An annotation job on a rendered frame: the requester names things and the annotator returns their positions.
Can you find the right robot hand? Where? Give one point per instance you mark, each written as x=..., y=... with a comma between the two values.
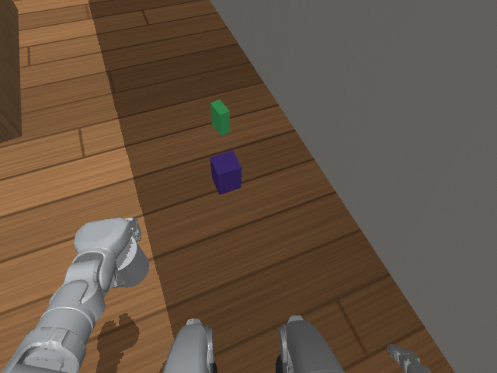
x=409, y=362

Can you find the left robot hand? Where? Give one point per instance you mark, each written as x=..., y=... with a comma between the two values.
x=111, y=235

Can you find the left robot arm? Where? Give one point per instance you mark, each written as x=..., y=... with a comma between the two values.
x=57, y=343

